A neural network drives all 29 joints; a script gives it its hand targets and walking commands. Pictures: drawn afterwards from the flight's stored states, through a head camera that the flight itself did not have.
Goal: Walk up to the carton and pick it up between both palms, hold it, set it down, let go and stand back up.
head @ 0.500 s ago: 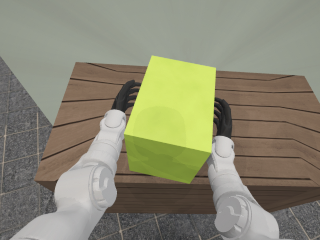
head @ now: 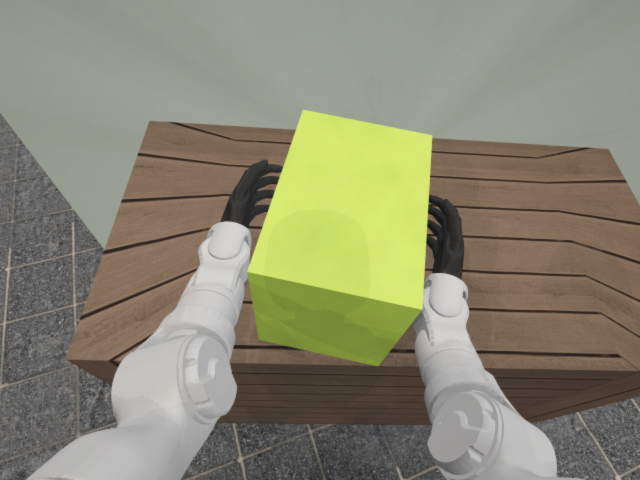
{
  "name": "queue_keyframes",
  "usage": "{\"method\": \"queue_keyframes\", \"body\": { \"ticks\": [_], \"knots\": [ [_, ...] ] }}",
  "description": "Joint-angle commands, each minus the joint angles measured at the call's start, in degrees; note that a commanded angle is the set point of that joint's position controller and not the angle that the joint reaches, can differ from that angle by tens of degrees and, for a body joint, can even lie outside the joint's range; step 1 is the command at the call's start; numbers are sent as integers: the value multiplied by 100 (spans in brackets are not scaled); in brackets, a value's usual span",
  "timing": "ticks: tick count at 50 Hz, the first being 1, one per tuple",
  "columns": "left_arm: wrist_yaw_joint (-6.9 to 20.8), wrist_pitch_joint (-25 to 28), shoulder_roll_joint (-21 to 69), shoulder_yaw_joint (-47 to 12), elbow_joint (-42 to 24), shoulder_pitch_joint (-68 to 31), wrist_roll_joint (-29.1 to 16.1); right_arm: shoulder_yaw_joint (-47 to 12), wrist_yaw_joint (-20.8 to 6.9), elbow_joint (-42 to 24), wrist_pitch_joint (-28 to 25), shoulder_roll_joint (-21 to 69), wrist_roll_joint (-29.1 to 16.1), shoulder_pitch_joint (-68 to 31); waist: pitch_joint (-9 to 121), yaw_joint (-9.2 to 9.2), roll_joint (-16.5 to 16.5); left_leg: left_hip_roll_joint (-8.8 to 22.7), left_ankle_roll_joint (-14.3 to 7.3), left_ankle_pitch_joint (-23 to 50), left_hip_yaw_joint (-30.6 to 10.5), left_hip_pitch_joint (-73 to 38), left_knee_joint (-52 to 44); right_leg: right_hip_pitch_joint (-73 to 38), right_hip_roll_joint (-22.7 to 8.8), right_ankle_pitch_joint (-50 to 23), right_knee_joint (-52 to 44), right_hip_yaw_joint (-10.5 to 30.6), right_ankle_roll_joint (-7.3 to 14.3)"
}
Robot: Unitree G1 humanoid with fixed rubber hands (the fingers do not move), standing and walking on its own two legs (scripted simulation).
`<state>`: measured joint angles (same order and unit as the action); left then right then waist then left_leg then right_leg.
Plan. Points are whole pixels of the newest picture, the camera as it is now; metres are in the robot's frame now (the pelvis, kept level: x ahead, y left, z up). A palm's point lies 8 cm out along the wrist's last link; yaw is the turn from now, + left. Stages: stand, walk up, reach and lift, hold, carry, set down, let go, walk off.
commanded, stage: set down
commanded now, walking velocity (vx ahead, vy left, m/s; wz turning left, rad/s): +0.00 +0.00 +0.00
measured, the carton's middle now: (341, 242) +0.42 -0.04 -0.02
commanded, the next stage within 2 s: none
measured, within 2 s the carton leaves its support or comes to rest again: neither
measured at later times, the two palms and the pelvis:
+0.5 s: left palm (240, 218) +0.44 +0.10 +0.03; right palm (445, 263) +0.36 -0.17 +0.03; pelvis +0.00 +0.00 +0.00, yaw +0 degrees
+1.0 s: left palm (226, 203) +0.46 +0.12 +0.03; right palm (447, 261) +0.37 -0.18 +0.01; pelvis -0.01 +0.01 -0.03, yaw -3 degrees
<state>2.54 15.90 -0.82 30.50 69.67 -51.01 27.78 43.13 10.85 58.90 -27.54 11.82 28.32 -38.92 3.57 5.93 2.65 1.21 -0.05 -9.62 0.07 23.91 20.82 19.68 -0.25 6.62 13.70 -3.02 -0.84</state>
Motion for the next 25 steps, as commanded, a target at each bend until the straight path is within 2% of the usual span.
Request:
{"method": "queue_keyframes", "body": {
  "ticks": [1,2,3,4,5,7,8,9,11,12,13,16,17,18,19,20,21,22,25],
  "knots": [
    [542,139,3067,-976,265,-2278,266,-1563,-760,591,-23,2874,650,-2629,2357,23,-556,-38,266,1424,589,-1159,35,-1063,108,-1621,264,-420,7],
    [528,111,3088,-887,268,-2221,318,-1528,-758,629,3,2849,631,-2531,2400,99,-587,-22,283,1562,560,-1185,36,-1070,96,-1778,262,-468,3],
    [561,114,3032,-877,353,-2178,331,-1595,-762,588,25,2903,670,-2481,2328,-21,-551,-49,261,1370,589,-1118,-9,-1173,80,-1602,235,-431,-21],
    [567,132,3019,-907,406,-2158,377,-1588,-770,736,47,3014,659,-2367,2271,21,-485,-77,238,1223,580,-1116,-53,-1079,63,-1622,223,-409,-44],
    [555,140,2969,-772,274,-2149,397,-1608,-738,587,40,2936,738,-2375,2188,10,-472,-51,255,1280,567,-921,-46,-1233,58,-1639,279,-426,-34],
    [524,153,2988,-884,177,-2211,394,-1517,-788,695,1,2823,728,-2418,2214,10,-679,-37,300,1333,565,-1126,-49,-1020,112,-1387,204,-457,4],
    [531,111,2984,-778,301,-2038,515,-1483,-773,782,7,2770,732,-2278,2119,-16,-617,-23,267,1340,564,-1131,-28,-958,108,-1411,217,-428,-14],
    [538,87,3036,-807,268,-2100,454,-1506,-807,687,14,2842,737,-2370,2204,-80,-596,-15,259,1291,505,-1151,1,-801,118,-1297,220,-447,17],
    [535,31,2929,-711,191,-2054,524,-1374,-786,781,21,2739,760,-2201,1960,70,-674,-35,310,1481,524,-1234,-9,-855,127,-1507,213,-475,25],
    [530,37,2933,-793,192,-2082,485,-1362,-809,764,19,2708,803,-2390,2036,-17,-639,-6,293,1473,520,-1192,14,-846,146,-1301,241,-481,35],
    [519,89,3011,-868,154,-2051,487,-1364,-803,720,-1,2694,767,-2289,2150,69,-795,-16,337,1497,535,-1236,45,-695,195,-1309,234,-500,74],
    [453,129,2716,-709,72,-2175,496,-1310,-808,803,-18,2603,780,-2240,2336,-77,-608,-4,290,1536,510,-1206,107,-702,212,-1267,254,-410,42],
    [487,100,2717,-588,334,-2102,584,-1253,-818,879,65,2694,811,-2126,1959,61,-590,-31,201,1240,514,-1078,-10,-798,137,-1272,172,-402,22],
    [537,50,2821,-583,331,-2060,661,-1309,-805,821,55,2765,816,-2202,1818,-4,-582,-50,237,1228,571,-1059,-63,-876,121,-1211,170,-430,3],
    [506,71,2648,-651,279,-1960,537,-1291,-804,892,53,2514,727,-2069,1948,54,-654,-31,251,1389,524,-1095,45,-877,139,-1401,294,-442,68],
    [501,74,2562,-645,256,-2043,536,-1255,-786,846,36,2503,788,-2077,2027,-4,-678,-32,262,1443,528,-1129,25,-778,165,-1386,263,-433,22],
    [498,69,2505,-528,348,-2047,580,-1282,-793,870,76,2483,763,-2111,1924,6,-569,-8,231,1421,492,-1050,76,-776,169,-1392,272,-420,18],
    [510,41,2562,-524,325,-1993,633,-1218,-756,899,60,2454,870,-2068,1870,104,-548,-40,245,1362,500,-1059,24,-798,151,-1378,192,-385,43],
    [343,115,2073,-536,246,-2162,508,-982,-685,926,43,1915,849,-2089,2216,42,-759,-10,258,1309,505,-1203,80,-592,162,-1200,211,-377,23]
  ]
}}
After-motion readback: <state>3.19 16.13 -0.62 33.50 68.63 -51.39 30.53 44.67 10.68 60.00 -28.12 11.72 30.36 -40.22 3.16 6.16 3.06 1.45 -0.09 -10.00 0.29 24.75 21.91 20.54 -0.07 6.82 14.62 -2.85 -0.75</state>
